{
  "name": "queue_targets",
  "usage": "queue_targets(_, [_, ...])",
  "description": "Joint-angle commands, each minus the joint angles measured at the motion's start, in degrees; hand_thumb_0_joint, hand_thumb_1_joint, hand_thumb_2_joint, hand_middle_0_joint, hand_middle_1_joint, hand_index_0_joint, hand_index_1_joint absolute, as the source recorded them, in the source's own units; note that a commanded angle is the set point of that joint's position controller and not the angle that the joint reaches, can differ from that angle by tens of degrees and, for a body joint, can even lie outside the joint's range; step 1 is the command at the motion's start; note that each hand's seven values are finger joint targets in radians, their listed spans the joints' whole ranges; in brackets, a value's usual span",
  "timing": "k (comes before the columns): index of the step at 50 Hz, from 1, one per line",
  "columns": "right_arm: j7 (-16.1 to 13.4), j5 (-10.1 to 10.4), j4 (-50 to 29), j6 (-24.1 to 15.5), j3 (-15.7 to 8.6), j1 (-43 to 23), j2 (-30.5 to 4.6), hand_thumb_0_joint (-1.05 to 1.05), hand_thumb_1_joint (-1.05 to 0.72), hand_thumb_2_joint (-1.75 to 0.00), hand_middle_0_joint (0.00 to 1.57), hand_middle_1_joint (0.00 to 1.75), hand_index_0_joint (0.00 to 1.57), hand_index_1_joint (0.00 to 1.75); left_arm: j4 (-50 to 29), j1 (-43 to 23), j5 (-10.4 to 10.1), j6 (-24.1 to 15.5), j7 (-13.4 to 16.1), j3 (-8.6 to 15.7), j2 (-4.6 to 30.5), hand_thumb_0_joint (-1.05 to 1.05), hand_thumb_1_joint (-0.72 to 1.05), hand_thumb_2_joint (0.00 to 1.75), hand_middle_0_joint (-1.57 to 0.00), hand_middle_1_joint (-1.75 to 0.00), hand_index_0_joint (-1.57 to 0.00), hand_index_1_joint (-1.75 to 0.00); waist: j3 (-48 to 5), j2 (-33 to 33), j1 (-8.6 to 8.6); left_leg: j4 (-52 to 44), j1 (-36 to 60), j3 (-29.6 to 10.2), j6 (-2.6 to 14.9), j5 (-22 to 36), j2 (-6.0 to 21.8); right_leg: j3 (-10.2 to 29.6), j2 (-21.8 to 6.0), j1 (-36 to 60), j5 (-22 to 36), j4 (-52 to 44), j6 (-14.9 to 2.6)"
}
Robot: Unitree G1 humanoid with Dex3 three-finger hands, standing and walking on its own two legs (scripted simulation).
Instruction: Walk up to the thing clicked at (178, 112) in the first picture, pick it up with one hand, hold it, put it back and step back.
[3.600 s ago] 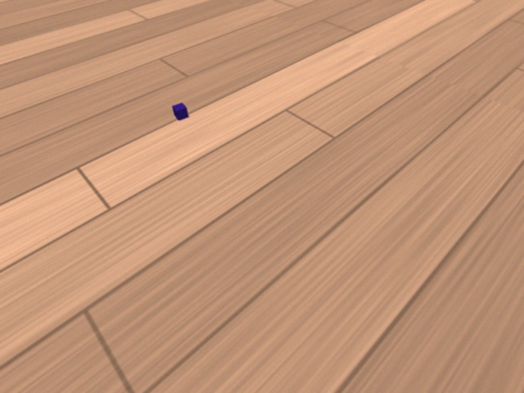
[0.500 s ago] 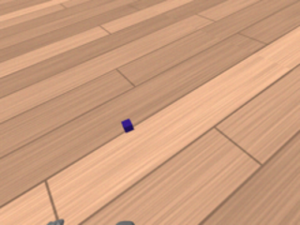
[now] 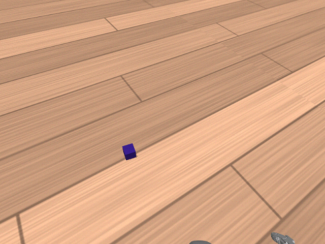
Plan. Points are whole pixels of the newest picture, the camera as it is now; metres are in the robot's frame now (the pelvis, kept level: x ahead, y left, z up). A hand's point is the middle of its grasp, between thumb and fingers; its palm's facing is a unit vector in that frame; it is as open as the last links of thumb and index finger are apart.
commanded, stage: walk up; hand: left
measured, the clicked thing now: (129, 151) +0.79 +0.20 -0.73
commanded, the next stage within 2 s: none
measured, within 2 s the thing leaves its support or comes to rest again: neither
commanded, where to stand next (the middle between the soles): +0.43 -0.03 m, yaw +0 degrees
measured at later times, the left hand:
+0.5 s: hand (89, 215) +0.22 +0.21 -0.11, palm faces -0.01 -0.90 -0.43, open 7.3 cm
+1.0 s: hand (85, 176) +0.35 +0.26 -0.16, palm faces -0.03 -0.95 -0.33, open 7.4 cm
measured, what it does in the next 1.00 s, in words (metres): walks ahead: right foot, then left foot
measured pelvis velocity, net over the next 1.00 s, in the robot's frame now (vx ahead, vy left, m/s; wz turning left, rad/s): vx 0.29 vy -0.01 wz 0.02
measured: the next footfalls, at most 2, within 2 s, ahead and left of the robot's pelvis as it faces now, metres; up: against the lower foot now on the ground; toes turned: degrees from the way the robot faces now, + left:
right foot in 0.30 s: +0.25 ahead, -0.18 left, +0.00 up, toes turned -4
left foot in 0.78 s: +0.38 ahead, +0.09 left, +0.00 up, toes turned +2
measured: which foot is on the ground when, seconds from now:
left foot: down 0.00-0.32, up 0.34-0.76, down 0.78-1.00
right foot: up 0.00-0.28, down 0.30-0.80, up 0.82-1.00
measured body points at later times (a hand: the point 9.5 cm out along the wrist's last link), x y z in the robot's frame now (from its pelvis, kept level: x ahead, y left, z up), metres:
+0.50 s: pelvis +0.17 -0.07 +0.01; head +0.18 -0.11 +0.45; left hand +0.22 +0.25 -0.08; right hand +0.23 -0.38 -0.13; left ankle +0.17 +0.08 -0.66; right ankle +0.21 -0.18 -0.73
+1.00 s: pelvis +0.29 -0.01 +0.00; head +0.32 +0.03 +0.45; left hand +0.35 +0.31 -0.13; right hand +0.37 -0.32 -0.09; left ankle +0.34 +0.09 -0.73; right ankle +0.31 -0.17 -0.67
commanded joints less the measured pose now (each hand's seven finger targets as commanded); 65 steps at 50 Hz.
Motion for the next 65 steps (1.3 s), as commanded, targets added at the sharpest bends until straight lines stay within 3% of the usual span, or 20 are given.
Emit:
queue_targets(1, [-1.4,0.7,-2.5,-1.2,-4.6,4.2,-15.8,0.0,-0.9,-0.9,0.2,0.3,0.2,0.3,-3.2,4.5,-0.6,-0.8,0.1,4.0,10.6,0.0,0.9,0.9,-0.2,-0.3,-0.2,-0.3,-1.9,9.9,-0.27,-15.3,3.9,-10.3,8.97,15.0,12.5,1.7,-3.5,-6.7,6.7,-2.2,1.12])
queue_targets(10, [-0.4,-0.2,-4.1,-1.0,-5.2,2.5,-17.4,0.0,-0.9,-0.9,0.2,0.3,0.2,0.3,-4.8,-5.1,0.5,-1.6,-1.9,4.8,10.1,0.0,0.9,0.9,-0.2,-0.3,-0.2,-0.3,1.3,11.3,-1.44,-18.0,-0.4,-7.8,9.97,-6.5,11.6,-2.9,-5.7,-2.6,15.8,-26.7,2.13])
queue_targets(13, [-0.5,0.0,-4.9,-0.2,-5.1,1.0,-17.0,0.0,-0.9,-0.9,0.2,0.3,0.2,0.3,-2.5,-0.4,0.7,-2.6,-1.4,5.3,10.3,0.0,0.9,0.9,-0.2,-0.3,-0.2,-0.3,-2.5,7.4,1.69,-9.1,-1.5,-7.5,8.49,-3.1,12.2,-4.0,-3.9,8.2,16.7,-33.1,1.48])
queue_targets(15, [-0.4,-0.1,-4.9,0.0,-3.3,4.1,-12.2,0.0,-0.9,-0.9,0.2,0.3,0.2,0.3,0.1,8.3,1.2,-3.9,0.0,6.8,14.3,0.0,0.9,0.9,-0.2,-0.3,-0.2,-0.3,-9.4,-5.8,5.66,13.8,-5.5,-1.0,5.37,0.5,5.4,-1.2,-4.2,22.6,10.4,-38.6,0.09])
queue_targets(16, [-0.3,0.0,-5.7,0.0,-2.0,6.7,-8.4,0.0,-0.9,-0.9,0.2,0.3,0.2,0.3,-0.4,11.0,1.6,-4.2,0.8,8.1,19.3,0.0,0.9,0.9,-0.2,-0.3,-0.2,-0.3,-9.6,-18.6,5.81,27.4,-16.2,2.2,2.17,-14.0,-1.9,19.5,-16.4,26.6,1.0,-45.0,-3.17])
queue_targets(17, [-0.6,0.1,-4.5,0.7,-2.7,7.5,-11.9,0.0,-0.9,-0.9,0.2,0.3,0.2,0.3,-1.8,8.6,0.9,-4.2,0.9,7.7,20.5,0.0,0.9,0.9,-0.2,-0.3,-0.2,-0.3,-7.6,-12.6,4.91,33.5,-22.6,-2.0,0.58,-17.6,-3.9,34.3,-24.2,26.3,-2.1,-50.8,-8.68])
queue_targets(18, [-1.2,-0.4,-3.7,1.0,-3.7,5.3,-15.6,0.0,-0.9,-0.9,0.2,0.3,0.2,0.3,-2.4,6.6,0.2,-3.9,0.9,7.5,20.7,0.0,0.9,0.9,-0.2,-0.3,-0.2,-0.3,-6.1,-10.5,4.83,35.8,-22.3,-4.9,0.71,-17.5,-0.5,36.9,-26.1,22.3,0.2,-50.1,-12.57])
queue_targets(21, [-0.7,1.1,-0.6,1.6,-3.7,6.4,-14.5,0.0,-0.9,-0.9,0.2,0.3,0.2,0.3,-4.0,0.9,-0.5,-3.9,1.5,5.7,15.0,0.0,0.9,0.9,-0.2,-0.3,-0.2,-0.3,-2.4,-7.4,1.3,32.5,-18.6,-9.0,0.63,-9.1,1.8,16.1,-16.6,15.4,12.8,-48.6,-6.76])
queue_targets(23, [-0.1,0.6,0.2,2.2,-3.5,8.1,-13.1,0.0,-0.9,-0.9,0.2,0.3,0.2,0.3,-4.3,0.7,-0.3,-4.2,1.6,5.3,13.9,0.0,0.9,0.9,-0.2,-0.3,-0.2,-0.3,-3.4,-9.0,0.51,29.5,-15.2,-6.8,0.1,-6.0,1.2,9.4,-13.9,13.2,20.5,-47.6,-7.08])
queue_targets(34, [2.2,-1.1,-2.1,1.9,-4.7,-1.0,-12.4,0.0,-0.9,-0.9,0.2,0.3,0.2,0.3,-7.0,0.5,0.6,-3.8,1.1,5.7,16.4,0.0,0.9,0.9,-0.2,-0.3,-0.2,-0.3,0.9,-6.0,1.86,5.6,-7.2,-1.9,-1.51,0.9,3.4,4.4,-15.5,4.1,-2.3,-49.4,-9.47])
queue_targets(38, [1.4,-1.3,0.6,0.8,-5.7,8.1,-13.9,0.0,-0.9,-0.9,0.2,0.3,0.2,0.3,-7.5,-1.5,1.0,-3.3,1.1,4.8,14.6,0.0,0.9,0.9,-0.2,-0.3,-0.2,-0.3,-3.4,0.6,-4.29,-0.2,9.6,-0.3,0.46,-1.6,0.9,1.3,-12.9,-2.0,4.6,-35.0,-6.43])
queue_targets(39, [0.1,-1.6,1.8,0.5,-5.9,9.5,-15.3,0.0,-0.9,-0.9,0.2,0.3,0.2,0.3,-6.7,1.5,0.5,-2.9,1.6,2.8,10.3,0.0,0.9,0.9,-0.2,-0.3,-0.2,-0.3,-5.2,10.3,-4.22,-5.8,13.9,-5.5,1.95,-5.2,3.1,-3.8,-8.5,-4.1,15.2,-20.7,-3.84])
queue_targets(40, [-0.6,-2.0,0.6,0.2,-6.6,10.6,-19.4,0.0,-0.9,-0.9,0.2,0.3,0.2,0.3,-7.2,4.8,0.0,-2.8,1.5,1.6,5.7,0.0,0.9,0.9,-0.2,-0.3,-0.2,-0.3,-6.3,23.5,-3.06,-11.7,17.0,-25.9,5.81,-1.4,15.7,-6.4,-1.2,-11.5,0.9,-6.3,0.34])
queue_targets(42, [-0.8,0.1,-0.2,0.4,-6.9,9.6,-21.0,0.0,-0.9,-0.9,0.2,0.3,0.2,0.3,-4.7,3.9,0.1,-1.4,3.0,3.3,12.6,0.0,0.9,0.9,-0.2,-0.3,-0.2,-0.3,-3.3,13.9,-2.88,-14.1,12.8,-36.9,14.96,5.9,23.9,-0.2,-1.3,-14.8,-8.3,1.8,-0.24])
queue_targets(46, [-2.0,0.3,-1.6,-0.1,-4.6,4.8,-15.4,0.0,-0.9,-0.9,0.2,0.3,0.2,0.3,-3.1,4.7,-1.0,-0.6,2.4,3.1,10.7,0.0,0.9,0.9,-0.2,-0.3,-0.2,-0.3,-2.8,10.2,0.04,-10.1,7.6,-12.5,8.06,28.5,13.6,3.9,-2.9,-8.4,1.5,-2.0,-0.29])
queue_targets(56, [-3.1,0.0,-2.3,1.8,-3.4,-0.5,-14.7,0.0,-0.9,-0.9,0.2,0.3,0.2,0.3,-0.8,-1.3,-0.4,0.5,3.1,2.5,7.9,0.0,0.9,0.9,-0.2,-0.3,-0.2,-0.3,-7.6,11.6,-0.21,-2.1,3.8,-5.9,10.05,34.0,13.8,-2.6,-1.7,2.2,8.4,-22.2,1.74])
queue_targets(60, [-2.8,0.9,-1.7,3.3,-2.1,-3.0,-12.2,0.0,-0.9,-0.9,0.2,0.3,0.2,0.3,1.5,-1.0,0.5,-0.1,3.3,3.2,10.1,0.0,0.9,0.9,-0.2,-0.3,-0.2,-0.3,-9.4,4.1,2.09,4.1,-3.3,-6.1,4.61,10.9,11.0,1.2,-3.0,13.5,16.7,-36.9,-0.62])
queue_targets(62, [-2.9,1.0,-0.7,3.9,-1.0,-2.2,-8.8,0.0,-0.9,-0.9,0.2,0.3,0.2,0.3,0.1,-7.5,0.8,-0.7,3.3,3.4,14.9,0.0,0.9,0.9,-0.2,-0.3,-0.2,-0.3,-7.4,-8.4,-0.57,11.0,-5.0,-1.4,-0.64,-12.6,0.7,21.8,-18.3,6.8,20.1,-43.2,-9.56])
queue_targets(63, [-3.3,0.7,1.6,4.1,-1.8,-2.1,-10.8,0.0,-0.9,-0.9,0.2,0.3,0.2,0.3,-0.3,-11.2,0.7,-0.4,3.1,3.3,15.5,0.0,0.9,0.9,-0.2,-0.3,-0.2,-0.3,-6.3,-9.7,-0.5,12.4,0.7,-1.9,-0.52,-17.4,1.1,22.1,-19.6,0.1,18.7,-42.6,-11.86])
queue_targets(65, [-2.8,0.7,4.0,3.6,-1.8,-1.5,-11.6,0.0,-0.9,-0.9,0.2,0.3,0.2,0.3,0.1,-12.5,0.6,0.0,2.9,2.1,12.3,0.0,0.9,0.9,-0.2,-0.3,-0.2,-0.3,-4.1,-8.3,-2.03,3.8,5.9,-3.4,0.16,-11.5,1.8,14.3,-14.0,-4.9,14.3,-42.5,-6.62])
